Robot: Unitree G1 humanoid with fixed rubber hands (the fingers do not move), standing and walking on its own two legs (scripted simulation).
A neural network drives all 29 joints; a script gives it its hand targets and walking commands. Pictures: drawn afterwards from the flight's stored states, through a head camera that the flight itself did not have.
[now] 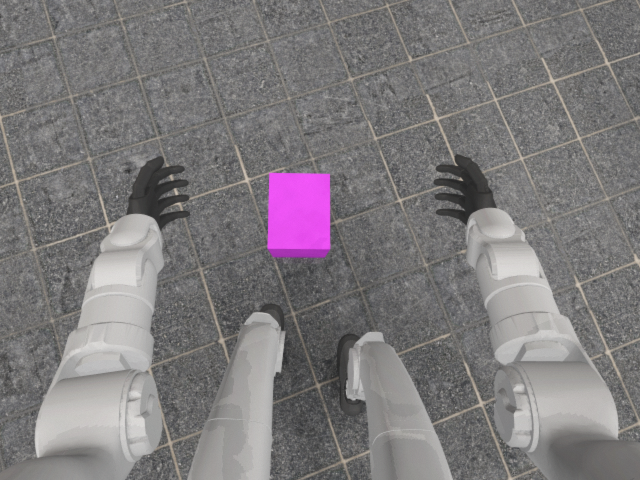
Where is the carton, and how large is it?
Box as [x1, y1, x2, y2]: [268, 173, 329, 257]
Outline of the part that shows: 269,173 269,251 273,256 324,257 329,249 329,174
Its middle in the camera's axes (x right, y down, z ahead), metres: -0.05 -0.04 +0.99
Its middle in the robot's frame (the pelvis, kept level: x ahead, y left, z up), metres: +0.48 +0.06 -0.60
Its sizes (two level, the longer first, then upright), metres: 0.181 0.144 0.194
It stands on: the floor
